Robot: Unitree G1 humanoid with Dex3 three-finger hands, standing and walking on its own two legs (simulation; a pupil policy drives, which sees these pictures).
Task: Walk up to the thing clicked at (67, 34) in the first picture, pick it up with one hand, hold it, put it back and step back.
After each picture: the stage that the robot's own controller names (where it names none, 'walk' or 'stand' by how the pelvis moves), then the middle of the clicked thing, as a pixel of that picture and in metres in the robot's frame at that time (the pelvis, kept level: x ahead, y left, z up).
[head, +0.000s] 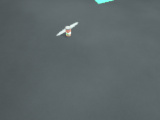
stand; (68, 31) +1.63 +0.13 -0.72
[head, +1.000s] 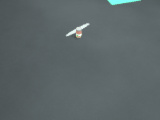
walk; (78, 32) +1.50 +0.07 -0.70
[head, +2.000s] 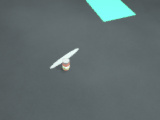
walk; (65, 64) +0.99 +0.12 -0.70
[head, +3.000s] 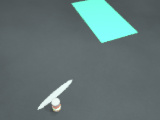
walk; (56, 104) +0.59 +0.18 -0.70
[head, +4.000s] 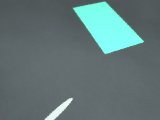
stand; out of the picture +0.40 +0.17 -0.71
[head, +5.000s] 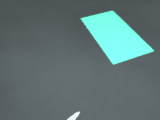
stand; out of the picture +0.33 +0.18 -0.72
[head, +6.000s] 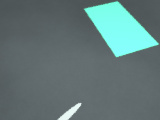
stand; out of the picture +0.34 +0.17 -0.71
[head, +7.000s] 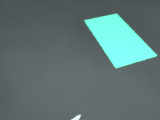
stand; out of the picture +0.32 +0.16 -0.72
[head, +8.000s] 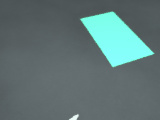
stand; out of the picture +0.30 +0.17 -0.73
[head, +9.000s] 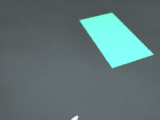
stand; out of the picture +0.30 +0.18 -0.73
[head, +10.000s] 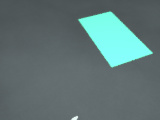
stand; out of the picture +0.29 +0.18 -0.73
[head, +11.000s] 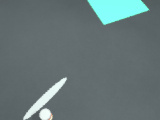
go down; (46, 115) +0.33 +0.18 -0.58
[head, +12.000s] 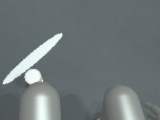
go down; (34, 79) +0.38 +0.22 -0.31
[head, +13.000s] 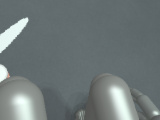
close in; out of the picture +0.36 +0.25 -0.25
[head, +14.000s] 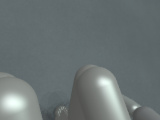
close; out of the picture +0.34 +0.26 -0.21
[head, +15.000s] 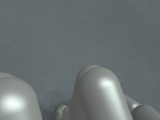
lift; out of the picture +0.33 +0.27 -0.21
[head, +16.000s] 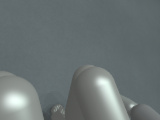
lift; out of the picture +0.33 +0.26 -0.22
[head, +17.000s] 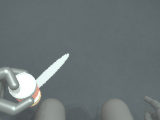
lift; (26, 91) +0.31 +0.18 -0.02
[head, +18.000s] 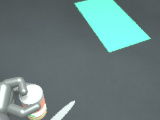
hold; (34, 103) +0.30 +0.17 -0.01
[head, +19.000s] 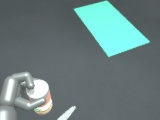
hold; (40, 97) +0.32 +0.15 -0.01
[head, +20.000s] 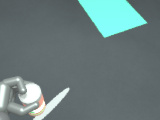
crouch; (33, 100) +0.31 +0.17 -0.06
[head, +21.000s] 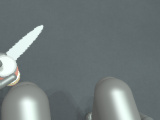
lower; (7, 71) +0.38 +0.23 -0.14
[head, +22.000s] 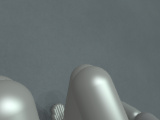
lower; out of the picture +0.36 +0.29 -0.22
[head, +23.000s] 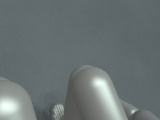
lower; out of the picture +0.35 +0.29 -0.22
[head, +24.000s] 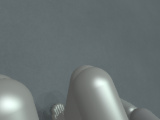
lower; out of the picture +0.34 +0.29 -0.22
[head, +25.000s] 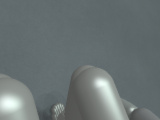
lower; out of the picture +0.34 +0.29 -0.21
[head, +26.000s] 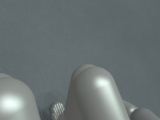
open; out of the picture +0.32 +0.28 -0.22
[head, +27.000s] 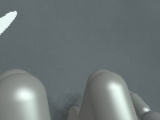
stand; out of the picture +0.33 +0.26 -0.23
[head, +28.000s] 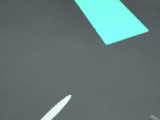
stand; out of the picture +0.30 +0.18 -0.61
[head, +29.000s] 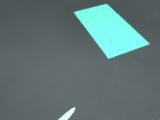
stand; out of the picture +0.30 +0.19 -0.66
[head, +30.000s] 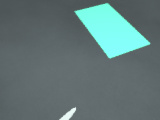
stand; out of the picture +0.30 +0.19 -0.67
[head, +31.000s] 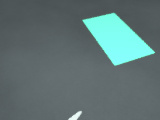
stand; out of the picture +0.33 +0.17 -0.72
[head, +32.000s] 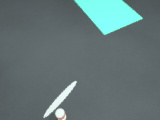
walk; (60, 115) +0.43 +0.18 -0.69
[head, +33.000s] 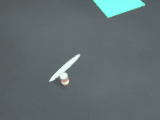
walk; (64, 79) +0.72 +0.17 -0.70
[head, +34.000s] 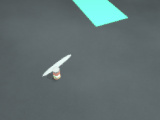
stand; (56, 73) +0.95 +0.20 -0.71
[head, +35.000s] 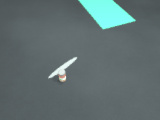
stand; (62, 75) +0.94 +0.17 -0.73
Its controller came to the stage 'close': yes
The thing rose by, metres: 0.71
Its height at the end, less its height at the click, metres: +0.00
